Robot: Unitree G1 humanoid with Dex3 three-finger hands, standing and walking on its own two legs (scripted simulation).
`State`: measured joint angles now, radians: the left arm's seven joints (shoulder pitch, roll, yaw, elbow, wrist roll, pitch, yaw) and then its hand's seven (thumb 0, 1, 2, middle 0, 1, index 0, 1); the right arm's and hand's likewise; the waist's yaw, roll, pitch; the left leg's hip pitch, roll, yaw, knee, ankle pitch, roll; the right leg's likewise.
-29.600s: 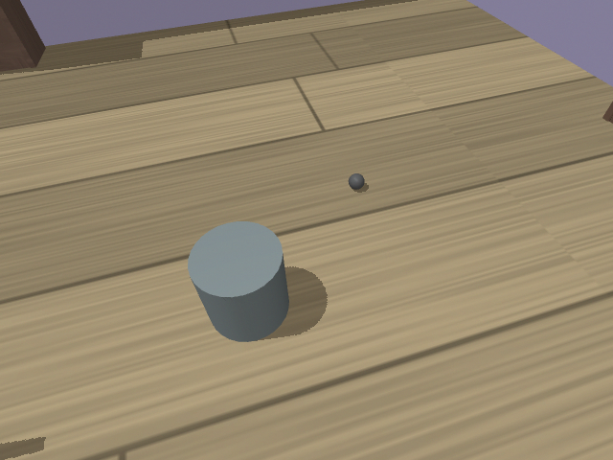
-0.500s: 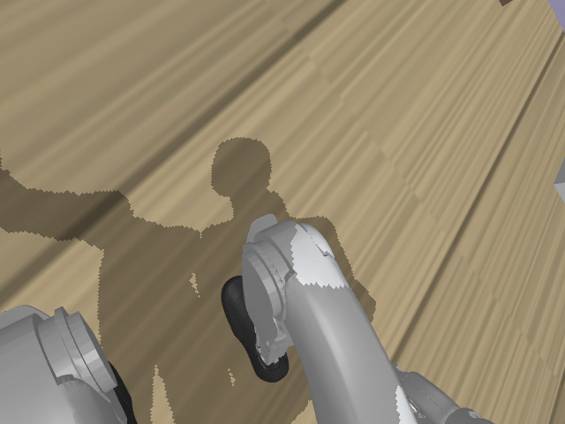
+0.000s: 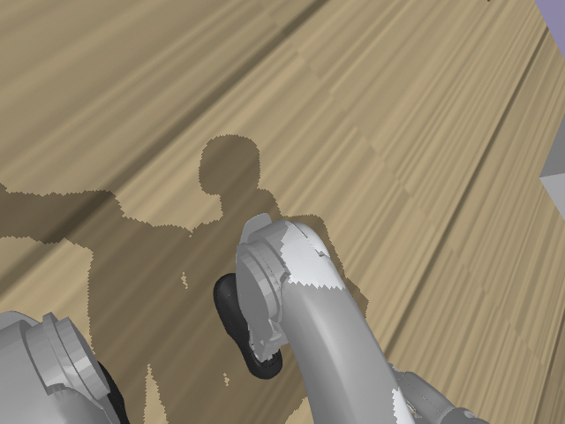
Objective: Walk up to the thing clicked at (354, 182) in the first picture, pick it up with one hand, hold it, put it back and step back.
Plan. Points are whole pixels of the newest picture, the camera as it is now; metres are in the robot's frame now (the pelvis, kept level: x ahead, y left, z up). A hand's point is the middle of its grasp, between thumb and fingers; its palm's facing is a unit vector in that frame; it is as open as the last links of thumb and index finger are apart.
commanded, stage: close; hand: left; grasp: from above
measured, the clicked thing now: out of the picture +0.48 +0.32 -0.27
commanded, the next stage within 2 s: settle in 0.64 s
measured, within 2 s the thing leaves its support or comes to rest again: leaves its support in 1.00 s
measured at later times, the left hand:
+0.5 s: hand out of the picture +0.46 +0.30 -0.26, palm faces -0.44 -0.17 -0.88, open 8.6 cm
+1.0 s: hand out of the picture +0.47 +0.31 -0.26, palm faces -0.42 -0.16 -0.89, open 8.2 cm
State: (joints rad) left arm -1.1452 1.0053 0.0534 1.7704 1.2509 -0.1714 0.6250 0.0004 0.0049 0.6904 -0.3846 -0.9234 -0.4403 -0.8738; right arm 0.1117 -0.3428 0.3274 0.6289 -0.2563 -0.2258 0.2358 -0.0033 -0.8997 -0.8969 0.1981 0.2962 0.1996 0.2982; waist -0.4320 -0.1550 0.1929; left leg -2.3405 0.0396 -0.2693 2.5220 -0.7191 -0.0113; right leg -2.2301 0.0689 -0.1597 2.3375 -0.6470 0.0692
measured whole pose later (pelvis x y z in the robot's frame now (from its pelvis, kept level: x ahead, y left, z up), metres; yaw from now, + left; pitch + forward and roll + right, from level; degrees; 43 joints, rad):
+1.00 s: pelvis +0.00 +0.00 +0.00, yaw +0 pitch +30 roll -14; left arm -1.12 0.99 0.08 1.66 1.23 -0.15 0.56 -0.05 0.10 0.52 -0.55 -0.74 -0.84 -0.72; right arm 0.13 -0.35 0.32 0.62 -0.24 -0.23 0.24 0.00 -0.91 -0.90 0.20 0.30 0.20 0.30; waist -0.42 -0.15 0.19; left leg -2.34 0.04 -0.27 2.51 -0.72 -0.02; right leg -2.23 0.07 -0.16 2.33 -0.65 0.06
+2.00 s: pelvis +0.00 -0.01 +0.04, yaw +7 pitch +35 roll -8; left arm -0.96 0.71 0.03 1.23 1.13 -0.06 0.16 -0.05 0.12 0.50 -0.53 -0.73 -0.83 -0.73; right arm 0.22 -0.28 0.09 0.65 -0.09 0.04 0.12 0.00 -0.92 -0.90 0.20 0.30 0.20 0.30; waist -0.26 0.03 -0.07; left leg -2.29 0.02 -0.13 2.32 -0.66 -0.01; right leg -2.21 0.01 -0.06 2.24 -0.65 0.04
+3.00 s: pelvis +0.02 -0.01 +0.34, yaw +13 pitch +18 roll -2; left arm -0.37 0.44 -0.16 0.80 0.98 0.01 0.10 -0.04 0.11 0.55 -0.52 -0.76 -0.84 -0.76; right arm 0.23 -0.24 -0.02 0.72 0.04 0.00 -0.05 0.00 -0.90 -0.90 0.20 0.30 0.20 0.30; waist -0.09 0.05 -0.15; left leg -1.12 0.04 -0.03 1.30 -0.50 -0.01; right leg -1.10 0.00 -0.01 1.27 -0.49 0.02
